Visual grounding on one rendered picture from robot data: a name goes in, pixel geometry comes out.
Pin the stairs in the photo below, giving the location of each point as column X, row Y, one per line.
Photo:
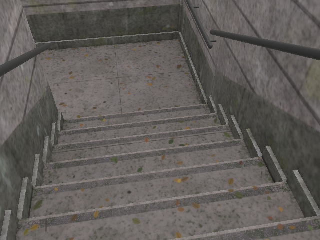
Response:
column 163, row 174

